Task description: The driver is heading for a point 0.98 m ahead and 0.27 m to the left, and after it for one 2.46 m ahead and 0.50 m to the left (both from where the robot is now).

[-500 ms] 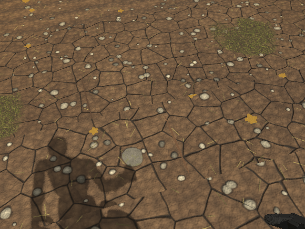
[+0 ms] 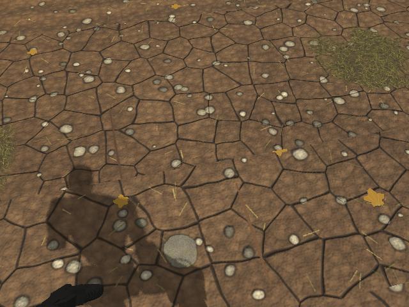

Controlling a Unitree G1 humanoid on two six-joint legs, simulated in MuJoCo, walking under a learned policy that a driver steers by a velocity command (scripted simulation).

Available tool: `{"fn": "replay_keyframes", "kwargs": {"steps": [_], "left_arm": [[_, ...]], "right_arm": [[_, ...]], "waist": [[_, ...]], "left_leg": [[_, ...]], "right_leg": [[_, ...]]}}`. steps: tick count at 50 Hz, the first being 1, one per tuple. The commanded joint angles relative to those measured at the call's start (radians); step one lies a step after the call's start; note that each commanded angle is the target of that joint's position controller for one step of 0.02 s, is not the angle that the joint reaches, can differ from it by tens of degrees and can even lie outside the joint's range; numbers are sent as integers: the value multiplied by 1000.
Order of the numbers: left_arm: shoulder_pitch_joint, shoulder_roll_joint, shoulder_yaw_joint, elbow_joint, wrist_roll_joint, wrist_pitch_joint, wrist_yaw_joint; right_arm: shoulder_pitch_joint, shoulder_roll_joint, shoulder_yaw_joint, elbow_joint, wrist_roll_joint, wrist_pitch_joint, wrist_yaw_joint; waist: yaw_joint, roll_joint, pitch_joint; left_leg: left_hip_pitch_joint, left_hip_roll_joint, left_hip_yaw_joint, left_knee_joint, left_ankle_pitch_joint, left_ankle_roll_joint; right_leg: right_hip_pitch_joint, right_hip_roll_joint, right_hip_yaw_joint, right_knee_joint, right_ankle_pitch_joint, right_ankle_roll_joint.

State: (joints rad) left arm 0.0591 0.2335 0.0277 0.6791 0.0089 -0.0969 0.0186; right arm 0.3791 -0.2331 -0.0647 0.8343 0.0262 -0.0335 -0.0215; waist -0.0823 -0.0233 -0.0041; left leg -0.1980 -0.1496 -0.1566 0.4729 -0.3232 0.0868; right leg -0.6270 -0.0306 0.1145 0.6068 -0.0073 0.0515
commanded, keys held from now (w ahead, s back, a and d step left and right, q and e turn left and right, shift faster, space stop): w+q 0.82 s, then w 0.10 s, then no key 0.08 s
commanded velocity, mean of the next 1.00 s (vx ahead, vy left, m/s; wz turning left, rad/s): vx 0.49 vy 0.00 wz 0.54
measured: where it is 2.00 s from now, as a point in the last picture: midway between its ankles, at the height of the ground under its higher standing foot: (133, 279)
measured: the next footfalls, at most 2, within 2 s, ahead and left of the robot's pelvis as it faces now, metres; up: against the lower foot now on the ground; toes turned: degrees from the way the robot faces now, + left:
right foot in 0.06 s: +0.21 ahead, -0.13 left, +0.00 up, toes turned +7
left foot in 0.56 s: +0.27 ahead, +0.17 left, +0.00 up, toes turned +22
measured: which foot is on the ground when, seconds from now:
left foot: down 0.00-0.08, up 0.10-0.54, down 0.56-1.00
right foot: up 0.00-0.04, down 0.06-0.58, up 0.60-0.98, down 1.00-1.00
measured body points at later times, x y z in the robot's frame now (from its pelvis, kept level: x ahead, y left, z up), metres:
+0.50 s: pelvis +0.23 +0.02 +0.00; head +0.25 +0.03 +0.45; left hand +0.18 +0.31 -0.12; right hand +0.49 -0.18 -0.09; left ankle +0.25 +0.16 -0.68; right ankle +0.17 -0.14 -0.73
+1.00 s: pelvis +0.51 +0.14 -0.12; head +0.52 +0.16 +0.32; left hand +0.62 +0.45 -0.18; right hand +0.62 -0.12 -0.24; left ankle +0.24 +0.15 -0.72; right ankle +0.68 +0.14 -0.87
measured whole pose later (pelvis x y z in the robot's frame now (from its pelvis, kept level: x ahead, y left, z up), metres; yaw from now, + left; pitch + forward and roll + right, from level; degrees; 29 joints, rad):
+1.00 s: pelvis +0.51 +0.14 -0.12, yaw +34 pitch +2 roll +5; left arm 0.00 0.24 0.05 0.65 0.01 -0.12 -0.08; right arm 0.53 -0.22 -0.06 0.80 0.04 -0.01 -0.08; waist -0.11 -0.12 -0.03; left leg -0.18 -0.15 -0.13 1.19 -0.87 0.04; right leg -0.40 -0.05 0.05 0.25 0.55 -0.02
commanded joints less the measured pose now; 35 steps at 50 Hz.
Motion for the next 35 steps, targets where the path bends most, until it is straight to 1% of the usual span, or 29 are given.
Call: {"fn": "replay_keyframes", "kwargs": {"steps": [1, 2, 3, 4, 5, 6, 7, 8, 9, 10, 12, 14, 16, 17, 19, 20, 21, 24, 25, 26, 27, 28, 29, 30, 31, 32, 33, 34, 35], "left_arm": [[-37, 102, 41, -89, -6, -25, -13], [3, 109, 47, -84, -9, -32, -17], [89, 132, 59, -63, -6, -35, -14], [228, 180, 77, -44, 1, -34, -10], [346, 244, 97, -9, 5, -22, -15], [356, 194, 92, -7, -26, -14, -21], [303, 142, 78, -24, -24, -9, -18], [225, 128, 70, -37, -6, -2, -19], [173, 114, 65, -35, -2, 0, -20], [149, 103, 61, -29, 3, -2, -22], [128, 96, 62, -8, -6, -6, -30], [136, 134, 75, 20, -9, -9, -30], [155, 173, 88, 53, -3, -8, -31], [158, 190, 94, 69, 6, -2, -31], [145, 188, 91, 81, -3, 4, -32], [147, 211, 97, 71, 10, -8, -31], [165, 206, 95, 78, -12, -10, -34], [194, 208, 97, 88, -46, -2, -49], [191, 217, 100, 90, -60, 9, -44], [160, 243, 105, 80, -57, 12, -40], [99, 263, 111, 51, -38, 4, -43], [-22, 259, 109, 15, -49, -17, -44], [-52, 172, 85, -1, -48, -41, -49], [128, 99, 64, -27, -33, -66, -54], [124, 198, 84, -28, -49, -64, -50], [40, 191, 82, -69, -67, -51, -40], [11, 169, 76, -75, -56, -38, -27], [40, 164, 74, -61, -42, -22, -21], [68, 176, 72, -29, -37, -21, -37]], "right_arm": [[34, -163, -42, -51, 10, 9, -15], [25, -162, -43, -57, 6, 16, -16], [0, -145, -37, -75, -2, 19, -15], [-24, -111, -25, -101, -15, 16, -9], [120, -35, 0, -111, 3, 8, -6], [108, -107, -10, -111, 5, 4, -3], [14, -173, -33, -121, 7, 8, -3], [-48, -179, -39, -136, 1, 19, -7], [-65, -178, -43, -148, -14, 26, -10], [-49, -169, -48, -154, -13, 34, -9], [-50, -130, -42, -163, -6, 52, -7], [-102, -108, -34, -190, -11, 58, -4], [-156, -87, -25, -218, -15, 47, 20], [-149, -74, -20, -217, -18, 43, 27], [-183, -87, -21, -228, -8, 41, 38], [-135, -137, -44, -203, -19, 40, 39], [-117, -148, -48, -202, -12, 50, 45], [-191, -147, -52, -256, -10, 79, 54], [-241, -132, -42, -286, -7, 82, 62], [-215, -143, -49, -285, -9, 83, 66], [-42, -192, -81, -231, -6, 84, 60], [220, -223, -104, -141, 2, 75, 52], [311, -264, -109, -92, 3, 62, 45], [130, -283, -66, -158, 4, 24, 50], [81, -233, -48, -206, 25, -5, 73], [79, -262, -60, -182, 10, -21, 83], [23, -248, -59, -179, 19, -31, 84], [-53, -217, -44, -194, 14, -36, 76], [-89, -216, -40, -219, -17, -38, 57]], "waist": [[43, 90, -30], [72, 102, -39], [117, 97, -82], [181, 31, -170], [164, -245, -324], [176, -253, -278], [194, -138, -129], [166, -67, -33], [138, -54, 14], [107, -80, 19], [87, -97, 30], [91, -80, 34], [101, -42, 4], [99, -41, -38], [106, -52, -36], [93, -38, -97], [92, -34, -95], [103, -48, -21], [118, -102, 34], [87, -112, 27], [-14, -91, -66], [-174, -44, -128], [-214, 174, -6], [8, 416, -18], [10, 241, -35], [26, 126, -14], [63, 27, 36], [109, 13, 56], [118, -20, 46]], "left_leg": [[3, 254, -282, -79, 379, 119], [23, 246, -293, -44, 370, 106], [-10, 214, -267, 35, 369, 83], [-124, 149, -188, 248, 254, 46], [-409, 18, -53, 584, -135, -15], [-578, 77, -22, 751, -269, -32], [-636, 119, -21, 801, -172, -38], [-605, 151, 6, 789, -88, -48], [-554, 175, 2, 740, -42, -56], [-494, 210, 7, 694, -19, -59], [-437, 235, 39, 605, -20, -65], [-452, 250, 52, 509, 23, -73], [-455, 259, 62, 420, 131, -68], [-394, 252, 94, 434, 198, -74], [-359, 241, 131, 392, 245, -76], [-307, 237, 143, 566, 386, -80], [-373, 253, 112, 597, 348, -68], [-449, 243, 150, 594, 173, -34], [-445, 249, 135, 463, 56, -16], [-318, 203, 199, 412, 5, -6], [-32, 116, 327, 475, 83, -5], [290, 59, 368, 362, 221, 25], [388, 158, 159, 74, 349, 131], [349, 321, -273, 52, 558, 250], [299, 410, -420, -67, 508, 323], [200, 456, -557, -115, 208, 327], [121, 451, -550, -79, 151, 310], [14, 452, -489, -35, 219, 287], [-55, 441, -422, 21, 181, 251]], "right_leg": [[199, 54, -34, -111, -6, -44], [258, 48, -34, -149, -11, -69], [400, 18, -22, -153, -5, -101], [630, -99, 79, -137, -25, -151], [956, -327, 435, -164, -181, -321], [941, -396, 630, -258, -446, -335], [823, -349, 528, -287, -499, -291], [677, -305, 395, -305, -360, -262], [570, -273, 295, -331, -221, -254], [511, -244, 216, -357, -165, -240], [454, -220, 119, -406, -109, -233], [458, -234, 62, -431, -37, -249], [502, -233, -10, -415, 75, -251], [499, -223, -63, -386, 169, -253], [484, -207, -137, -372, 195, -243], [506, -243, -142, -305, 237, -258], [548, -262, -131, -276, 221, -267], [617, -290, -142, -172, 297, -250], [610, -295, -155, -166, 337, -222], [557, -276, -198, -100, 442, -198], [428, -237, -270, 94, 605, -187], [219, -186, -296, 397, 579, -155], [-72, -48, -260, 843, -278, -88], [-261, 19, -110, 991, -638, -92], [-319, 18, -35, 916, -581, -93], [-330, 8, -13, 823, -518, -97], [-322, -22, -3, 745, -519, -84], [-264, -50, 6, 675, -497, -69], [-209, -80, 27, 561, -371, -81]]}}
Keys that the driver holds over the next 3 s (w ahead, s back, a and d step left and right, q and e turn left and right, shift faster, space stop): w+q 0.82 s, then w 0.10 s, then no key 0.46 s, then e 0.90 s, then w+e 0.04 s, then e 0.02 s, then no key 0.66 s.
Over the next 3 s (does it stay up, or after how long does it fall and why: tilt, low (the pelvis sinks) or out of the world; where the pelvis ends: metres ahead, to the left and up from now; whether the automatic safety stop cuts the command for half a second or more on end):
stays up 0.69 0.19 -0.18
